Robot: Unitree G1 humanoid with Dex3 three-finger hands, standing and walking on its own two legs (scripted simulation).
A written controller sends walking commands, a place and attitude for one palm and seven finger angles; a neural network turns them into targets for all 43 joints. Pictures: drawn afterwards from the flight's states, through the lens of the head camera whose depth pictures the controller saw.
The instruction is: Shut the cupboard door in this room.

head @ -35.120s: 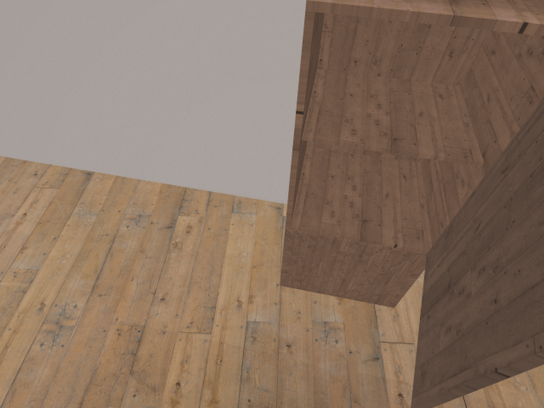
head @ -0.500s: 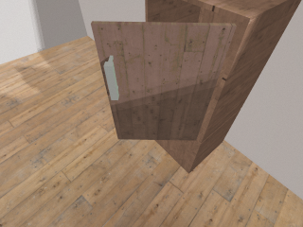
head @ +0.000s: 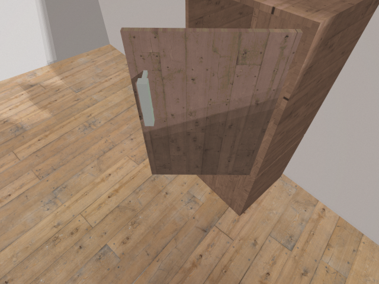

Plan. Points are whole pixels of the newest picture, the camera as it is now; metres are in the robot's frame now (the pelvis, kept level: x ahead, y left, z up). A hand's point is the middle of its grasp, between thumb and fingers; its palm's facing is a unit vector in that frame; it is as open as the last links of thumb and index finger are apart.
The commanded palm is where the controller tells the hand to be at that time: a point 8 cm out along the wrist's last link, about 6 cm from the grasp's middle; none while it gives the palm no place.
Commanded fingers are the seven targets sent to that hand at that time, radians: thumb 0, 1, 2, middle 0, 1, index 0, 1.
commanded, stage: shuffle to correct the standing spot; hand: left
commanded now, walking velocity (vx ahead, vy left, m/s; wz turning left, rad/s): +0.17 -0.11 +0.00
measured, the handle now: (147, 98) +0.55 +0.15 +0.08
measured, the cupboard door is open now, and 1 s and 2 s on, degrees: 49 49 49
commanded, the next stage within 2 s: come to a stop and stand still in 0.54 s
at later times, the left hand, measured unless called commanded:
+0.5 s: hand out of the picture +0.04 +0.13 -0.19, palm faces +0.04 -0.99 -0.11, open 7.4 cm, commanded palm none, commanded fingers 0.00 0.90 0.90 -0.20 -0.30 -0.20 -0.30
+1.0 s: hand (174, 228) +0.29 +0.06 -0.16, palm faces +0.00 -0.97 -0.25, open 7.3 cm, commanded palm none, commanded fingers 0.00 0.90 0.90 -0.20 -0.30 -0.20 -0.30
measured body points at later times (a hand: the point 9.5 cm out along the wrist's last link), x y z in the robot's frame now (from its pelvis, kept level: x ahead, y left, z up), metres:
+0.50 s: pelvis +0.10 -0.02 -0.01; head +0.12 +0.01 +0.44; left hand +0.04 +0.18 -0.18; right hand +0.12 -0.25 -0.15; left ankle +0.05 +0.06 -0.74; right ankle +0.02 -0.14 -0.66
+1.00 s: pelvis +0.16 -0.11 -0.01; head +0.21 -0.14 +0.43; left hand +0.29 +0.11 -0.14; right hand +0.17 -0.35 -0.18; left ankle +0.10 +0.03 -0.64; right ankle +0.26 -0.19 -0.74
